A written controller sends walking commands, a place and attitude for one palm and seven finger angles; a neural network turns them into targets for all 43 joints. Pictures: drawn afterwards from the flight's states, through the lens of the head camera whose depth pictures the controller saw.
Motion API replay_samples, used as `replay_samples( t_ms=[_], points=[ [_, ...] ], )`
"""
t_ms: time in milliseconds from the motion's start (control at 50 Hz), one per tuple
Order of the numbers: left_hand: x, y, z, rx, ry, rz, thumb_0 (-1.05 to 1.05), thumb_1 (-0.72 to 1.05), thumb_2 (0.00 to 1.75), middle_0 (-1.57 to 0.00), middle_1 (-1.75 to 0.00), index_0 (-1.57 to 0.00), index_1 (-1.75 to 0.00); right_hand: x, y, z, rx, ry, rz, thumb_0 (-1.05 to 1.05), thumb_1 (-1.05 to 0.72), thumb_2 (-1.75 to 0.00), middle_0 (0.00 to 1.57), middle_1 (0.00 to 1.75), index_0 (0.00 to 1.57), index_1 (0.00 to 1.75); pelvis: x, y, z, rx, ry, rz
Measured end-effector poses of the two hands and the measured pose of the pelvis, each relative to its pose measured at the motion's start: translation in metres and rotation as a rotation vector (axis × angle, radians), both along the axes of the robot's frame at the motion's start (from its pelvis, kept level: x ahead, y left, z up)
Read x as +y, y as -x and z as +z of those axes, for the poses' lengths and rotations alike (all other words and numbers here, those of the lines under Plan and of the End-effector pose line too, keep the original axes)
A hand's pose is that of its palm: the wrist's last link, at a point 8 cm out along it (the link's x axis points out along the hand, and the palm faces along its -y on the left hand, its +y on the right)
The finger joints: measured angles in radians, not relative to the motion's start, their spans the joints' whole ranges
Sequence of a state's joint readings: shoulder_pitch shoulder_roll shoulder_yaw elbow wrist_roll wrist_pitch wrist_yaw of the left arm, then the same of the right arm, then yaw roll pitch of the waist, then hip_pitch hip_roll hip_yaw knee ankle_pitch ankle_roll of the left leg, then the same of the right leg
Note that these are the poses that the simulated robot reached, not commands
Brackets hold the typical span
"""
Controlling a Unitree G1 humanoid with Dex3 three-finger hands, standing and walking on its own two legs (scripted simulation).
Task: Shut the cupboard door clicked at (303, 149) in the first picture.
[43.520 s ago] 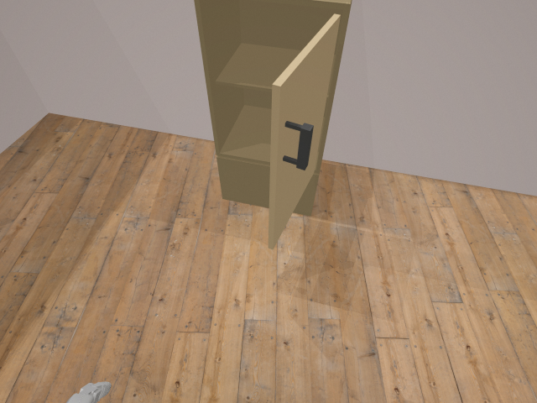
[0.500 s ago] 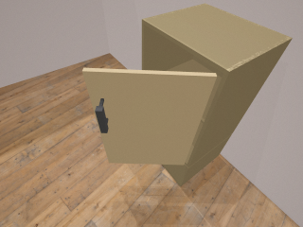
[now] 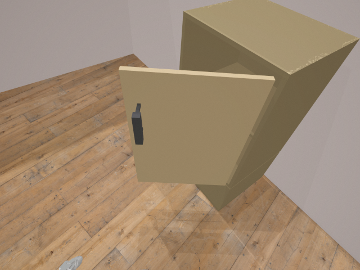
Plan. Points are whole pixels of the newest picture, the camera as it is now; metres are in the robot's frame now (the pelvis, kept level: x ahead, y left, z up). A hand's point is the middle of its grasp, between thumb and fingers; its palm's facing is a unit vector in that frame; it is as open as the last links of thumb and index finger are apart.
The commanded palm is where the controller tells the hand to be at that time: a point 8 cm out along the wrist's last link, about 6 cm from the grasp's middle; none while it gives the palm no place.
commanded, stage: raise the hand and make a fist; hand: left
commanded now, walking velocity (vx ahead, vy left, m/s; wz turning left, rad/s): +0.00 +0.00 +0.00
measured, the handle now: (138, 124) +0.51 +0.16 -0.02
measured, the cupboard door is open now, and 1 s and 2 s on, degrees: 52 52 52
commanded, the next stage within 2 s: bring the fist close to the handle in 1.84 s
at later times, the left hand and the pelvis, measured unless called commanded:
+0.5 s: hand out of the picture +0.12 +0.18 -0.04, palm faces +0.14 -0.99 -0.03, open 5.4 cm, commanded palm +0.12 +0.23 -0.05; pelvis -0.06 -0.01 -0.11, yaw +2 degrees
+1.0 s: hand (101, 234) +0.19 +0.19 -0.05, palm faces +0.00 -1.00 -0.01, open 3.3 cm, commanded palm +0.17 +0.25 -0.03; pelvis -0.01 +0.01 -0.09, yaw +1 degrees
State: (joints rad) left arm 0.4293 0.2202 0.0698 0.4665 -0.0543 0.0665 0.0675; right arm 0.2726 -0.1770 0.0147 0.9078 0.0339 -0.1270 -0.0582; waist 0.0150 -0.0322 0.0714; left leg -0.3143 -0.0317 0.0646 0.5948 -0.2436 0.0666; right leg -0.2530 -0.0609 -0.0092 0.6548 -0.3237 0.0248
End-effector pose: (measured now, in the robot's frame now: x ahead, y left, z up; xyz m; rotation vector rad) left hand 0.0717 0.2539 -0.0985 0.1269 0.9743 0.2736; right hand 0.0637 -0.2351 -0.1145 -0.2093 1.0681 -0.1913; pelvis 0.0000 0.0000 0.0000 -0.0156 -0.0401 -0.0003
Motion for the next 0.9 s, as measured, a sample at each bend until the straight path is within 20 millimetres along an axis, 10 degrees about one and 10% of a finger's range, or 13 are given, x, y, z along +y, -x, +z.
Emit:
replay_samples(
  t_ms=[140, 220, 360, 460, 560, 720, 900],
  points=[
    [-0.017, -0.092, 0.106, -0.821, -0.025, -0.084, 0.01, 0.91, 0.89, -0.25, -0.36, -0.25, -0.36, -0.014, -0.029, 0.006, -0.359, 0.001, 0.102, 0.01, -0.91, -0.90, 0.20, 0.30, 0.20, 0.30, -0.004, 0.027, -0.026, 0.076, -0.015, 0.063],
    [-0.026, -0.092, 0.089, -1.030, 0.066, -0.209, 0.00, 0.91, 0.89, -0.31, -0.42, -0.31, -0.42, -0.023, -0.052, -0.003, -0.475, 0.017, 0.132, 0.02, -0.90, -0.90, 0.20, 0.30, 0.20, 0.30, -0.010, 0.044, -0.059, 0.164, -0.013, 0.022],
    [-0.019, -0.031, 0.011, -0.869, 0.148, -0.174, 0.01, 0.91, 0.89, -0.43, -0.55, -0.43, -0.55, -0.021, -0.082, -0.010, -0.597, 0.062, 0.193, 0.02, -0.90, -0.90, 0.20, 0.30, 0.20, 0.30, -0.015, 0.057, -0.104, 0.211, 0.017, -0.008],
    [-0.018, -0.014, 0.039, -0.977, 0.044, -0.125, 0.02, 0.91, 0.90, -0.52, -0.65, -0.52, -0.65, 0.001, -0.094, -0.018, -0.611, 0.047, 0.262, 0.02, -0.90, -0.90, 0.20, 0.30, 0.20, 0.30, -0.014, 0.058, -0.112, 0.212, 0.048, 0.023],
    [-0.029, -0.041, 0.073, -1.104, 0.016, -0.247, 0.02, 0.91, 0.90, -0.61, -0.75, -0.61, -0.75, 0.024, -0.092, -0.032, -0.584, -0.016, 0.281, 0.02, -0.90, -0.90, 0.20, 0.30, 0.20, 0.30, -0.011, 0.060, -0.112, 0.228, 0.066, 0.050],
    [-0.019, -0.066, 0.046, -0.811, 0.129, -0.222, 0.01, 0.90, 0.89, -0.75, -0.91, -0.76, -0.90, 0.027, -0.068, -0.036, -0.470, -0.056, 0.167, 0.02, -0.90, -0.90, 0.20, 0.30, 0.20, 0.30, -0.005, 0.048, -0.094, 0.251, 0.052, 0.028],
    [0.000, -0.080, 0.065, -0.992, 0.047, -0.195, 0.02, 0.91, 0.90, -0.92, -1.09, -0.92, -1.09, 0.009, -0.082, -0.040, -0.411, 0.036, 0.189, 0.02, -0.90, -0.90, 0.20, 0.30, 0.20, 0.30, 0.006, 0.022, -0.098, 0.278, 0.072, 0.039]
  ],
)
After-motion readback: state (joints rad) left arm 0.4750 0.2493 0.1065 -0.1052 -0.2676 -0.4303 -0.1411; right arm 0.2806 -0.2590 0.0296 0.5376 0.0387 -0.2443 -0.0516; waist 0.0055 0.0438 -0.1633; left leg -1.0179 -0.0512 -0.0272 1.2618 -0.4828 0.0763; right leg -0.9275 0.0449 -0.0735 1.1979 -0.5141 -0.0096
